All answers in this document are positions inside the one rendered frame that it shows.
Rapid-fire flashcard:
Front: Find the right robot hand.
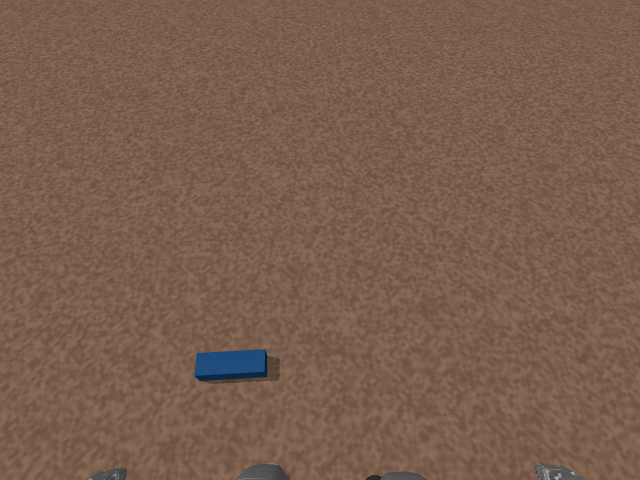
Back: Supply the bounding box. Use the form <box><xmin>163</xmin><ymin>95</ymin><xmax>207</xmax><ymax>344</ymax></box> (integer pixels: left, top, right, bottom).
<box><xmin>535</xmin><ymin>464</ymin><xmax>586</xmax><ymax>480</ymax></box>

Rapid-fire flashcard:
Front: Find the carton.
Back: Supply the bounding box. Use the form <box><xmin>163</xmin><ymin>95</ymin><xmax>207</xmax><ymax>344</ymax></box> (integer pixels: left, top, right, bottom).
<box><xmin>194</xmin><ymin>349</ymin><xmax>267</xmax><ymax>381</ymax></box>

